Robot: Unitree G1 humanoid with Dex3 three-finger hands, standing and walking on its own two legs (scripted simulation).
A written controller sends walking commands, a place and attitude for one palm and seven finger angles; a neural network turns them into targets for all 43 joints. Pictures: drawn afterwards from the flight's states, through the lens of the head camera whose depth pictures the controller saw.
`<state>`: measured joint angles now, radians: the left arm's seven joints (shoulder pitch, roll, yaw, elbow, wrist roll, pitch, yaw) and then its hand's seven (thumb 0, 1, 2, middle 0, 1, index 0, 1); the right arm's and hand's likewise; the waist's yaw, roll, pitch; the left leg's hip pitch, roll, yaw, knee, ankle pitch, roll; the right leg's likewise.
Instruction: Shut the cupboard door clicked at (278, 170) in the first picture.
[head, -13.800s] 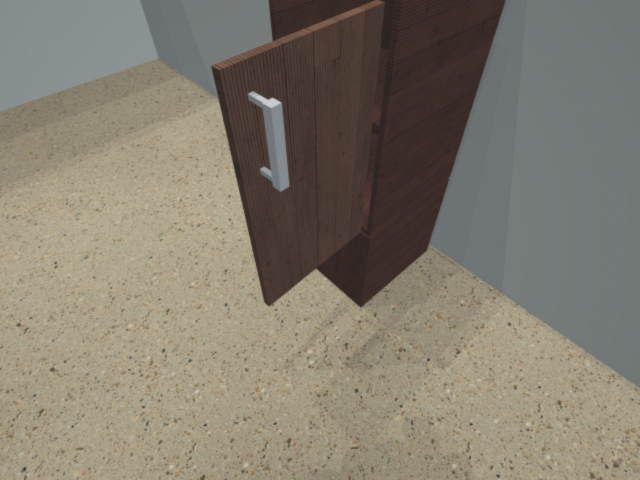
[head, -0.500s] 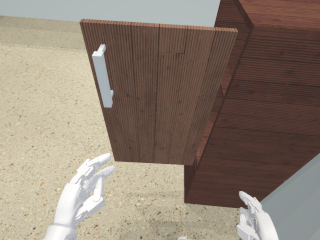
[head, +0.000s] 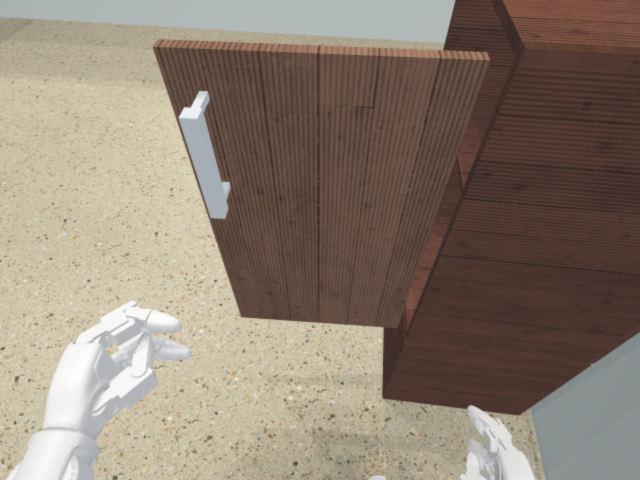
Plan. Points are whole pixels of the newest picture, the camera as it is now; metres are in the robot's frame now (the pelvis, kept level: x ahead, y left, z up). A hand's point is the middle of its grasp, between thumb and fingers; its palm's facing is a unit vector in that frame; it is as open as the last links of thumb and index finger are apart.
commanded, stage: raise the hand and make a fist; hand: left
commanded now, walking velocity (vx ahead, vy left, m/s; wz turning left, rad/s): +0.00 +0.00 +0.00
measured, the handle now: (211, 159) +0.45 +0.16 +0.17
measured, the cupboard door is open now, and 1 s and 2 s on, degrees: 93 93 93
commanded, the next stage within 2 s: bring the fist close to the handle in 1.06 s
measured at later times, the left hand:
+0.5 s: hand (111, 334) +0.23 +0.21 +0.14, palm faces -0.02 -1.00 -0.06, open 3.1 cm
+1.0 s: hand (80, 328) +0.22 +0.22 +0.17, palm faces +0.01 -1.00 -0.09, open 3.1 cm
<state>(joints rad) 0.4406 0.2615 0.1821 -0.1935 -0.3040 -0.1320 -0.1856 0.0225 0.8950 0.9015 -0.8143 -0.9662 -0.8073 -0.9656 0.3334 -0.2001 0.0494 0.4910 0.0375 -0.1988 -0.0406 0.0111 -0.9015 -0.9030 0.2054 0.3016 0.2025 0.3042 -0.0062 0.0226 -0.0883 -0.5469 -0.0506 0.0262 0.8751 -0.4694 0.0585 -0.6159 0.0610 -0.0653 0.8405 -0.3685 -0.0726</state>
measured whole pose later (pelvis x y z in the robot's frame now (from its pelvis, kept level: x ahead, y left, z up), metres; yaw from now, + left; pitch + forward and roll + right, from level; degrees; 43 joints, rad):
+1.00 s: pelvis +0.00 +0.02 +0.03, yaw +1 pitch -1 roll -1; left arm 0.28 0.31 0.20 -0.29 -0.30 0.05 -0.24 0.02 0.89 0.90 -1.30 -1.50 -1.29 -1.50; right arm 0.27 -0.24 0.06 0.57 0.05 -0.24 -0.07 0.01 -0.90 -0.90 0.20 0.30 0.20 0.30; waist 0.04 0.04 -0.04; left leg -0.23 -0.08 0.01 0.60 -0.35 0.09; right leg -0.29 0.03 -0.06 0.57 -0.26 -0.04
